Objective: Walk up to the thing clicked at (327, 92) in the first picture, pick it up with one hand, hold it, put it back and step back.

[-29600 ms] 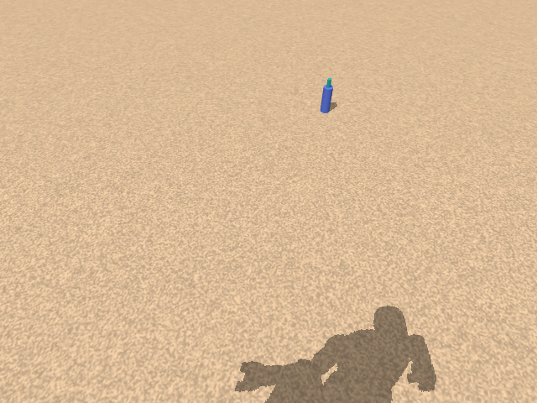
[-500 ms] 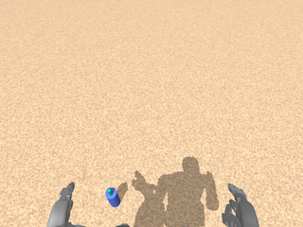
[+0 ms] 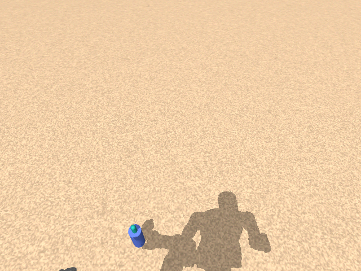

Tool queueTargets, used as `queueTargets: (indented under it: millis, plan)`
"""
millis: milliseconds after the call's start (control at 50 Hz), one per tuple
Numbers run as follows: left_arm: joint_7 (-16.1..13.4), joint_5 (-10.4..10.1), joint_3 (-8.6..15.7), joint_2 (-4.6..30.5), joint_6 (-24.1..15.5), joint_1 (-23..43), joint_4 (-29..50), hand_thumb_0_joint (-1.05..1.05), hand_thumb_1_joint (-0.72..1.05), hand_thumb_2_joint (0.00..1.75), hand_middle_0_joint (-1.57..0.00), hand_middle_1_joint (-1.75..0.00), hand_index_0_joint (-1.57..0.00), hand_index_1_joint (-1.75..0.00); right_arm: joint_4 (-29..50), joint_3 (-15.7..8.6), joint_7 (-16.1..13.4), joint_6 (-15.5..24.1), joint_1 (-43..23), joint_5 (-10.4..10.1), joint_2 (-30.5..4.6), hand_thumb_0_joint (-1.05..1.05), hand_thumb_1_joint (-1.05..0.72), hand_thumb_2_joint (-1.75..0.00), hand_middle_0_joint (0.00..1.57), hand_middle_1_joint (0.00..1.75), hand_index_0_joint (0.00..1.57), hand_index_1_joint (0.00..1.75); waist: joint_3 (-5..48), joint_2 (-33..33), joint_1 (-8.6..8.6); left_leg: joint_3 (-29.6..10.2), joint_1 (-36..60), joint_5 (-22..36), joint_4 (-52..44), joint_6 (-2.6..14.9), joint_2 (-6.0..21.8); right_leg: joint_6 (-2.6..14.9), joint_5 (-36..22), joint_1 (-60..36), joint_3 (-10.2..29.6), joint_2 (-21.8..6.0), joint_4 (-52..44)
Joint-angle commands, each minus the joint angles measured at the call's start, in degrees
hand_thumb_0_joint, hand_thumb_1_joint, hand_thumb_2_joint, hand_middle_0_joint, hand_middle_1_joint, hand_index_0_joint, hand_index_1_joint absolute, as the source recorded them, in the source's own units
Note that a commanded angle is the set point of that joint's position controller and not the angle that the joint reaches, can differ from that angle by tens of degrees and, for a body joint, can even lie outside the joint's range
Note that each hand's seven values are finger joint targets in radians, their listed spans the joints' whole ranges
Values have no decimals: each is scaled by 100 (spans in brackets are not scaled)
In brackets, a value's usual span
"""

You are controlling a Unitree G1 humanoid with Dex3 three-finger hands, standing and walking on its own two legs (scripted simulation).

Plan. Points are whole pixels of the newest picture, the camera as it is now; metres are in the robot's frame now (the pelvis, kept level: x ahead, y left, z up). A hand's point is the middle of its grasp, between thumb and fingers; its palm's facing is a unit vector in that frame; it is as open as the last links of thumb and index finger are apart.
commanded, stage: stand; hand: left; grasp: from the side
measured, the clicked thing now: (136, 234) +0.38 +0.22 -0.64
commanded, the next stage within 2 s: step back in 1.88 s
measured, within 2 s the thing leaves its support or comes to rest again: neither
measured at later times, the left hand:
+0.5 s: hand out of the picture +0.03 +0.25 -0.14, palm faces +0.00 -0.94 -0.35, open 7.4 cm
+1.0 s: hand out of the picture +0.05 +0.24 -0.14, palm faces -0.03 -0.94 -0.34, open 7.4 cm
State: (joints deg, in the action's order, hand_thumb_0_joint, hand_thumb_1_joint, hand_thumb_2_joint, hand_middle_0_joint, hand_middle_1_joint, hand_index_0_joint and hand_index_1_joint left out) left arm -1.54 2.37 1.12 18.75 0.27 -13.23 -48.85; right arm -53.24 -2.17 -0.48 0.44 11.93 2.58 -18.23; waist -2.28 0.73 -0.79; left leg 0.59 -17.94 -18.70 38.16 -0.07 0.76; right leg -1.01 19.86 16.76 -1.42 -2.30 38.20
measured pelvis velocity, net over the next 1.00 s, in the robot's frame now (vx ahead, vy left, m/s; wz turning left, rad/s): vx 0.00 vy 0.00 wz -0.01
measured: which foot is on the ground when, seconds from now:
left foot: down 0.00-1.00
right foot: down 0.00-1.00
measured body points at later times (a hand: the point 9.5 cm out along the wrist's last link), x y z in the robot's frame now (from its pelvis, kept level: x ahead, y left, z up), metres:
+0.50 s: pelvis -0.02 +0.00 +0.02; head -0.03 +0.00 +0.47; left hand +0.03 +0.30 -0.11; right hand +0.04 -0.29 -0.12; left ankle +0.02 +0.12 -0.72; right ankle +0.01 -0.13 -0.72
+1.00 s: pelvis +0.00 +0.00 +0.02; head +0.01 -0.01 +0.47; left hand +0.05 +0.29 -0.11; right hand +0.05 -0.29 -0.12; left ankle +0.02 +0.12 -0.72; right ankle +0.01 -0.13 -0.72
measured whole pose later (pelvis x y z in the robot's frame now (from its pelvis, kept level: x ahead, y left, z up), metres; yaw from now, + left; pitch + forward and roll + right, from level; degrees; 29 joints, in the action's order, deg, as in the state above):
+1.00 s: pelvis +0.00 +0.00 +0.02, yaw +0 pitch -3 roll +0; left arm -0.4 1.3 0.2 18.5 -0.5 -7.1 -66.9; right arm -65.9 0.1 0.1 0.3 7.9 0.9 -18.7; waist -3.9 -0.7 -0.4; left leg 0.9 -8.2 -9.3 20.3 -0.6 0.9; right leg -1.0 10.5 7.3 -1.5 -1.8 20.7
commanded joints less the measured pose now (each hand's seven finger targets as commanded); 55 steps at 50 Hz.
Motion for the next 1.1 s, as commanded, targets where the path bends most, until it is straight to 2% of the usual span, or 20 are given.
queueTargets:
  millis: [0, 160, 220, 460, 540, 620, 700, 740, 860, 960, 1000, 1080]
  plan:
    - [-49, -60, 209, 928, -219, 222, 52, 0, 90, 90, -20, -30, -20, -30, 230, -183, -71, 183, -447, -26, -955, 0, -90, -90, 20, 30, 20, 30, 442, -284, -49, -718, 364, 1015, -1249, 281, 477, 314, -1045, -429, 448, -319, -999]
    - [-31, -86, 142, 1065, -223, 394, -727, 0, 90, 90, -20, -30, -20, -30, -323, -125, -61, 119, -435, -96, -1048, 0, -90, -90, 20, 30, 20, 30, 132, -97, 35, -644, 758, 727, -1815, 177, 476, 224, -901, -654, 534, -419, -1749]
    - [-17, -88, 131, 1098, -226, 517, -905, 0, 90, 90, -20, -30, -20, -30, -478, -117, -51, 87, -435, -105, -1051, 0, -90, -90, 20, 30, 20, 30, -37, -48, 62, -637, 739, 501, -1950, 143, 475, 206, -605, -598, 573, -430, -1959]
    - [18, -95, 113, 1137, -201, 603, -1352, 0, 90, 90, -20, -30, -20, -30, -780, -89, -34, 70, -569, -119, -1091, 0, -90, -90, 20, 30, 20, 30, -70, -129, 19, -679, 712, 215, -2278, 101, 524, 163, -441, -692, 565, -431, -2172]
    - [33, -91, 116, 1202, -184, 608, -1418, 0, 90, 90, -20, -30, -20, -30, -841, -79, -16, 45, -556, -122, -1110, 0, -90, -90, 20, 30, 20, 30, -205, -128, 22, -697, 558, -174, -2313, 104, 504, 158, -13, -585, 585, -424, -2224]
    - [37, -102, 115, 1205, -211, 678, -1446, 0, 90, 90, -20, -30, -20, -30, -875, -60, -12, 53, -543, -129, -1100, 0, -90, -90, 20, 30, 20, 30, 28, -97, 44, -654, 717, 237, -2199, 125, 535, 175, -356, -706, 651, -496, -2253]
    - [45, -117, 114, 1199, -190, 662, -1509, 0, 90, 90, -20, -30, -20, -30, -903, -42, -16, 54, -527, -132, -1135, 0, -90, -90, 20, 30, 20, 30, -34, -181, 44, -675, 640, 90, -2273, 130, 564, 183, -370, -718, 624, -473, -2213]
    - [51, -127, 105, 1191, -199, 685, -1501, 0, 90, 90, -20, -30, -20, -30, -907, -34, -15, 70, -545, -146, -1158, 0, -90, -90, 20, 30, 20, 30, 47, -143, 41, -653, 720, 375, -2258, 120, 566, 192, -573, -784, 622, -489, -2207]
    - [53, -134, 103, 1207, -198, 732, -1516, 0, 90, 90, -20, -30, -20, -30, -948, -10, -24, 84, -541, -157, -1190, 0, -90, -90, 20, 30, 20, 30, 101, -100, 59, -634, 813, 578, -2266, 116, 593, 193, -808, -839, 610, -504, -2198]
    - [54, -143, 94, 1164, -202, 758, -1541, 0, 90, 90, -20, -30, -20, -30, -977, 6, -32, 109, -613, -162, -1203, 0, -90, -90, 20, 30, 20, 30, 241, -95, 57, -592, 1037, 1102, -2213, 112, 622, 183, -1261, -931, 571, -529, -2170]
    - [43, -155, 102, 1161, -221, 795, -1521, 0, 90, 90, -20, -30, -20, -30, -980, 6, -33, 117, -632, -170, -1197, 0, -90, -90, 20, 30, 20, 30, 351, -47, 54, -550, 1124, 1543, -2137, 115, 643, 159, -1641, -1068, 562, -551, -2168]
    - [45, -167, 106, 1172, -221, 834, -1524, 0, 90, 90, -20, -30, -20, -30, -1010, 19, -42, 129, -625, -177, -1211, 0, -90, -90, 20, 30, 20, 30, 356, -60, 63, -524, 1165, 1732, -2171, 85, 648, 142, -1848, -1152, 543, -559, -2165]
